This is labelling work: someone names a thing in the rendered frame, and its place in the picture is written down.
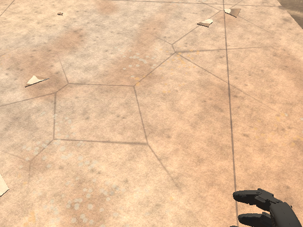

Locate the robot right hand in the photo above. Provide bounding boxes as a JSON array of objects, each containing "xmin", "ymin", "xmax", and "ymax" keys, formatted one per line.
[{"xmin": 230, "ymin": 188, "xmax": 302, "ymax": 227}]

